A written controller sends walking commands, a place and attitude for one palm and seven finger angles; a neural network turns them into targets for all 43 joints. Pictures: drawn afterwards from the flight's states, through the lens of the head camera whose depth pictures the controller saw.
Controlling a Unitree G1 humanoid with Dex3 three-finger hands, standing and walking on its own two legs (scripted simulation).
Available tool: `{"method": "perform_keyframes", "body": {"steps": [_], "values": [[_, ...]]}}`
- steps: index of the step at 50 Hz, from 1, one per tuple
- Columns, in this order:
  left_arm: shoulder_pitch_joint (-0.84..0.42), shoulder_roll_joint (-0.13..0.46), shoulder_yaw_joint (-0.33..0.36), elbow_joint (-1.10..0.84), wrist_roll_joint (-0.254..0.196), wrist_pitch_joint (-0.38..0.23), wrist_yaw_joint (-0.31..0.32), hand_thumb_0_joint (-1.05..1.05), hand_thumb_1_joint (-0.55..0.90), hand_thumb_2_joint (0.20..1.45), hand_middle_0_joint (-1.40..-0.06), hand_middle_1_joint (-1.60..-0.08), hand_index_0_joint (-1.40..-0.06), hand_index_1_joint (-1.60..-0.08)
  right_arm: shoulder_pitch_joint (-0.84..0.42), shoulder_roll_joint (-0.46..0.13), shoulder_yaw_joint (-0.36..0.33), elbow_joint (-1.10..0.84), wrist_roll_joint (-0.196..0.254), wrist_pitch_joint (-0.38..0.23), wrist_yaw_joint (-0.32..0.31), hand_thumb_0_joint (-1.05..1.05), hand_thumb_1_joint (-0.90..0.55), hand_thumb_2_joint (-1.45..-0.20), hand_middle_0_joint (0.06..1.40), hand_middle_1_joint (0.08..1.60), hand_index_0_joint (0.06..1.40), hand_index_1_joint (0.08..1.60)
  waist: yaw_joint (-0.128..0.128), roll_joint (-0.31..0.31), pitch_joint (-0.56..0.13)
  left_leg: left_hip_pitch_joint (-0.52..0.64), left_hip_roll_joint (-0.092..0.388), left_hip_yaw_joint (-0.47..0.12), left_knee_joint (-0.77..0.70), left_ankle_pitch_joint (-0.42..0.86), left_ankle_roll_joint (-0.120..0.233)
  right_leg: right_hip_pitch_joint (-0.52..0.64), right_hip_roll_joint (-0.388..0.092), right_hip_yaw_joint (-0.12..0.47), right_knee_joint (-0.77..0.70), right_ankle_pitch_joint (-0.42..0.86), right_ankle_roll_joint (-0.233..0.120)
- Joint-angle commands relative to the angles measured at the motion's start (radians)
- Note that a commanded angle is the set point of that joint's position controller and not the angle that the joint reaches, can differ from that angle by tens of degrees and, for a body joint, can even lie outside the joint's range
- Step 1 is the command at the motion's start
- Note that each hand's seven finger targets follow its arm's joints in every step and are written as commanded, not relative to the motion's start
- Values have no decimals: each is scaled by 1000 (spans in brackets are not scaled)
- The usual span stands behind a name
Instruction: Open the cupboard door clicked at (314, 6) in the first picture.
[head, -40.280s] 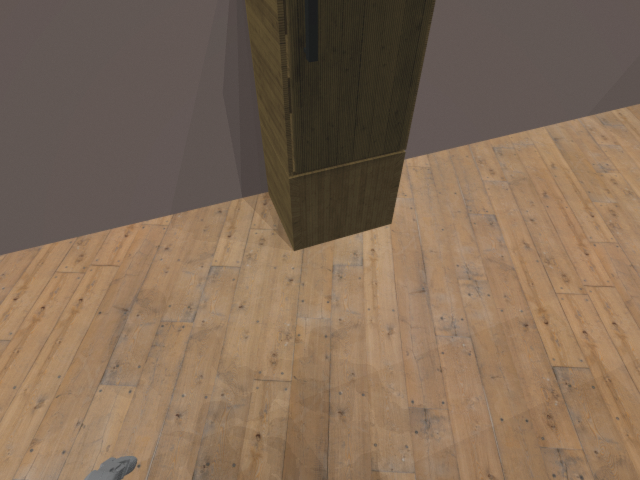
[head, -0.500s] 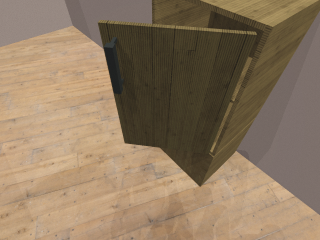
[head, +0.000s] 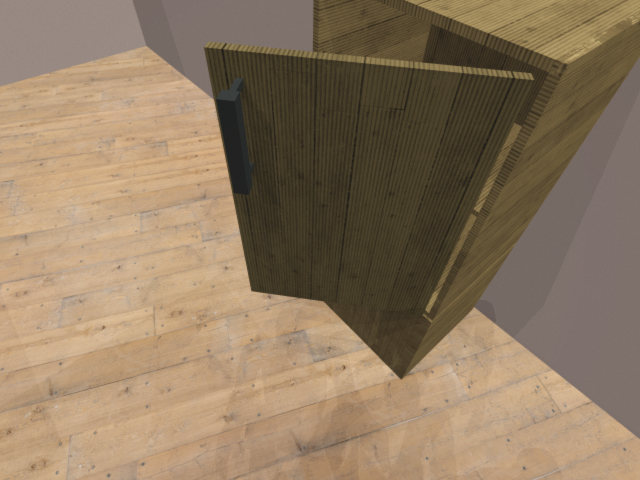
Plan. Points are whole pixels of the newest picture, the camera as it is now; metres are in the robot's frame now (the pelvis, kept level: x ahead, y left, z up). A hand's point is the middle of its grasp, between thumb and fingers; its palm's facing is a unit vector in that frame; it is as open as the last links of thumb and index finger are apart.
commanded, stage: look again from close up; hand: left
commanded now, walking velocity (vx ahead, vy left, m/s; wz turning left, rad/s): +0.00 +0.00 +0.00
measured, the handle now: (240, 138) +0.55 +0.15 +0.13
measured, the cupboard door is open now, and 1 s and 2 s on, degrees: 41 41 41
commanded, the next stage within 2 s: shuffle to correct the standing spot in 0.46 s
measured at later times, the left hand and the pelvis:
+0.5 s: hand out of the picture -0.03 +0.24 -0.18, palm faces -0.01 -0.98 -0.21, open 7.4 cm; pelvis -0.06 +0.05 -0.01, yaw -1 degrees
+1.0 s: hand out of the picture -0.17 +0.19 -0.19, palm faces +0.03 -0.99 -0.10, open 7.4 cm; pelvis -0.08 +0.04 -0.01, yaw -3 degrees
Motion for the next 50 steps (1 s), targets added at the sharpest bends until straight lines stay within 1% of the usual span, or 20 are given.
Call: {"method": "perform_keyframes", "body": {"steps": [1,2,5,7,10,15,18,23,31,34,37,38,39,40,41,43,45,48,49,50], "values": [[128,153,17,-51,21,-46,44,0,900,900,-200,-300,-200,-300,5,-97,-1,-145,-4,-18,22,0,-900,-900,200,300,200,300,-6,51,61,-49,40,-20,208,306,13,-149,-164,121,31,1031,18],[121,160,18,-74,16,-46,35,0,900,900,-200,-300,-200,-300,71,-61,-6,-128,-9,-23,14,0,-900,-900,200,300,200,300,-23,19,-16,-29,20,-5,142,183,32,-76,-170,103,130,1162,-4],[120,136,16,-103,5,-46,31,0,900,900,-200,-300,-200,-300,138,-126,-24,-140,-2,-31,12,0,-900,-900,200,300,200,300,-22,-91,-218,63,59,-53,164,484,61,-20,-107,53,229,975,-20],[114,123,15,-121,4,-28,28,0,900,900,-200,-300,-200,-300,120,-138,-22,-146,-3,-26,9,0,-900,-900,200,300,200,300,-4,-5,-150,70,86,-76,159,558,68,-108,-85,45,209,670,-20],[93,115,12,-138,6,-8,20,0,900,900,-200,-300,-200,-300,78,-134,-18,-167,-5,-16,8,0,-900,-900,200,300,200,300,7,38,-15,-9,97,-107,94,389,66,-198,-60,59,137,307,-29],[90,141,10,-143,7,6,13,0,900,900,-200,-300,-200,-300,69,-145,-17,-168,-6,-19,15,0,-900,-900,200,300,200,300,12,51,-29,-15,93,-133,49,321,77,-198,-43,54,136,168,-19],[70,147,10,-153,8,15,5,0,900,900,-200,-300,-200,-300,47,-164,-21,-179,-7,-17,19,0,-900,-900,200,300,200,300,17,48,33,-83,96,-159,-35,63,80,-226,-39,49,111,30,-17],[85,158,11,-154,14,20,-5,0,900,900,-200,-300,-200,-300,33,-189,-31,-190,-9,-9,26,0,-900,-900,200,300,200,300,23,88,57,-156,104,-210,-170,-280,79,-228,-32,35,118,-31,-24],[172,121,6,-123,19,26,-16,0,900,900,-200,-300,-200,-300,67,-176,-35,-171,-14,10,29,0,-900,-900,200,300,200,300,20,59,2,-97,126,-194,-189,-397,73,-283,-12,19,107,-150,-27],[205,111,18,-125,25,46,-33,0,900,900,-200,-300,-200,-300,50,-226,-53,-178,-20,20,23,0,-900,-900,200,300,200,300,28,112,48,-181,197,-232,-235,-505,98,-292,31,-29,214,-120,-33],[277,90,28,-109,25,51,-49,0,900,900,-200,-300,-200,-300,22,-234,-60,-181,-22,17,19,0,-900,-900,200,300,200,300,55,108,24,-256,203,-174,-202,-487,94,-195,42,-39,198,-80,-48],[306,90,34,-103,25,48,-50,0,900,900,-200,-300,-200,-300,6,-225,-60,-187,-22,17,20,0,-900,-900,200,300,200,300,70,76,26,-292,176,-129,-140,-478,77,-166,32,-13,146,-91,-57],[336,113,41,-99,28,45,-48,0,900,900,-200,-300,-200,-300,-14,-199,-58,-198,-19,20,22,0,-900,-900,200,300,200,300,87,-25,33,-342,105,-59,4,-468,49,-172,-22,104,37,-205,-88],[334,157,51,-102,30,37,-38,0,900,900,-200,-300,-200,-300,-33,-138,-46,-223,-13,22,28,0,-900,-900,200,300,200,300,85,-212,83,-454,3,13,232,-383,16,-206,-162,388,-132,-449,-160],[292,187,59,-116,22,25,-22,0,900,900,-200,-300,-200,-300,-70,-100,-41,-244,-10,21,35,0,-900,-900,200,300,200,300,81,-304,120,-456,-25,30,483,-250,21,-292,-291,548,-283,-523,-220],[180,154,51,-138,12,1,-13,0,900,900,-200,-300,-200,-300,-41,-102,-40,-236,-14,10,43,0,-900,-900,200,300,200,300,4,-127,83,-415,17,-61,619,-127,41,-297,-239,440,-226,-227,-211],[138,156,44,-141,23,-12,-17,0,900,900,-200,-300,-200,-300,36,-65,-34,-213,-5,-6,49,0,-900,-900,200,300,200,300,-20,-111,42,-260,20,-23,452,-189,38,-357,-197,298,-152,-171,-180],[155,148,39,-112,22,-5,-21,0,900,900,-200,-300,-200,-300,127,-47,-25,-172,-4,-27,39,0,-900,-900,200,300,200,300,-33,-95,31,26,-30,45,116,-85,23,-451,-118,198,-24,-181,-129],[177,120,34,-107,16,0,-25,0,900,900,-200,-300,-200,-300,195,-75,-26,-147,-4,-37,28,0,-900,-900,200,300,200,300,-43,8,10,130,2,-8,15,-105,20,-491,-76,170,107,-161,-109],[204,69,28,-113,10,3,-34,0,900,900,-200,-300,-200,-300,269,-158,-46,-132,-13,-47,18,0,-900,-900,200,300,200,300,-58,254,-13,219,216,-330,-141,-278,79,-628,13,89,367,-171,-54]]}}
